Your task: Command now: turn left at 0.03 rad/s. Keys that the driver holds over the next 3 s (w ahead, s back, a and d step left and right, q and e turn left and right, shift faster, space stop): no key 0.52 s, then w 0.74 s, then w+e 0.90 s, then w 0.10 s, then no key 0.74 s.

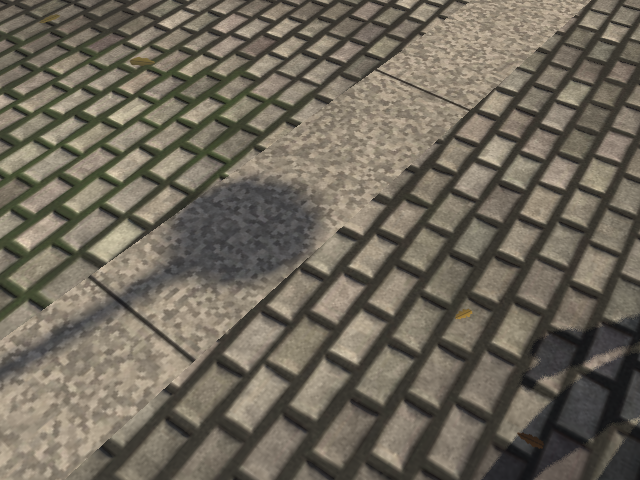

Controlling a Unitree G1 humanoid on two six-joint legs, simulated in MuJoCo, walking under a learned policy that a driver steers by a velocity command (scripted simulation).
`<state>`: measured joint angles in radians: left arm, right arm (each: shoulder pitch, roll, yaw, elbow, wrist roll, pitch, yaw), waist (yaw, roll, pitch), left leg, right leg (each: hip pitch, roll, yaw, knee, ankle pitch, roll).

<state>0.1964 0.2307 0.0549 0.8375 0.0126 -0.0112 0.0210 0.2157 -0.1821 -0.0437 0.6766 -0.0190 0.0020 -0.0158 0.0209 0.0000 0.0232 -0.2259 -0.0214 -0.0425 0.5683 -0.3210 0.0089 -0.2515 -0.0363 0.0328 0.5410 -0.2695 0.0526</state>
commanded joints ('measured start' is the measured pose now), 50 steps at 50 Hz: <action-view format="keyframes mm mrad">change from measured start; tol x16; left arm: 1 -13 90 20 -38 -2 -13 5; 33 -33 56 12 124 -44 -57 5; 39 413 235 63 261 -24 -94 -29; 43 194 114 12 183 -22 -110 -34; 50 276 113 -9 188 -10 -82 -7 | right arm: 1 -15 -107 -30 -66 2 -17 -3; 32 156 -212 -61 149 41 -33 -26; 50 -215 -76 -17 57 40 -93 29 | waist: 1 -4 22 -19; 26 -2 6 3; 33 -41 210 158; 37 92 92 74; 39 126 -327 -2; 50 56 -71 82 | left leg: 1 -40 70 -84 -140 114 32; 26 -19 38 -32 -137 189 18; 32 -72 275 -424 -390 -583 209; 37 -232 147 -176 -204 -213 117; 39 -521 -53 54 376 -192 6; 41 -664 49 -69 632 -156 45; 50 -520 102 64 209 286 -2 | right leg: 1 27 -10 7 -55 110 -14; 26 50 -4 2 -75 145 -18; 29 -36 67 -81 23 -212 -41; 34 -232 -3 -31 257 -241 -125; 37 201 53 -83 -48 4 -131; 40 350 -379 742 -403 -359 -368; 50 242 -154 92 -429 289 -221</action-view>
